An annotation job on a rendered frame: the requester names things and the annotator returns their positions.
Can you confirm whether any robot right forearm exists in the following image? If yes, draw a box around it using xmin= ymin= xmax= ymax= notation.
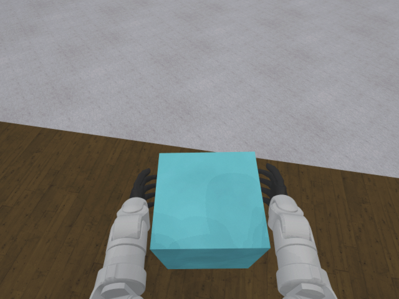
xmin=267 ymin=194 xmax=337 ymax=299

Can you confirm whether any robot left hand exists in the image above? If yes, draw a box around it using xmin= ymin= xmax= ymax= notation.
xmin=129 ymin=168 xmax=157 ymax=208

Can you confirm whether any robot right hand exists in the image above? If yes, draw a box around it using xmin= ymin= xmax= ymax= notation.
xmin=258 ymin=163 xmax=288 ymax=206

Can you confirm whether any carton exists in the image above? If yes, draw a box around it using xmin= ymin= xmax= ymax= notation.
xmin=150 ymin=151 xmax=271 ymax=269

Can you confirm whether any robot left forearm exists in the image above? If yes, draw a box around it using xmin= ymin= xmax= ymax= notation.
xmin=89 ymin=197 xmax=150 ymax=299

